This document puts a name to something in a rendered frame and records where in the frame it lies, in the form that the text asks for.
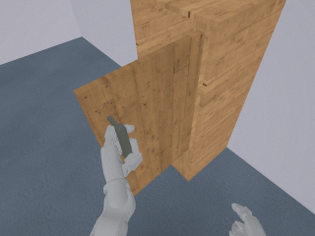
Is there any cupboard door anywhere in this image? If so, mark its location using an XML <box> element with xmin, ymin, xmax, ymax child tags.
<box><xmin>73</xmin><ymin>29</ymin><xmax>206</xmax><ymax>196</ymax></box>

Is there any robot left forearm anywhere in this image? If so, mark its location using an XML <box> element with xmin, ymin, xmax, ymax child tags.
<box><xmin>90</xmin><ymin>178</ymin><xmax>136</xmax><ymax>236</ymax></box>

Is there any left robot hand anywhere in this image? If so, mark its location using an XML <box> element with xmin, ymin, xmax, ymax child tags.
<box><xmin>100</xmin><ymin>124</ymin><xmax>143</xmax><ymax>184</ymax></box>

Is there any right robot hand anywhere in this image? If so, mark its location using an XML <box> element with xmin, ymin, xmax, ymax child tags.
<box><xmin>228</xmin><ymin>203</ymin><xmax>266</xmax><ymax>236</ymax></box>

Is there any handle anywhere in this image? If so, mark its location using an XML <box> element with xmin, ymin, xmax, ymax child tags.
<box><xmin>106</xmin><ymin>115</ymin><xmax>133</xmax><ymax>158</ymax></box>

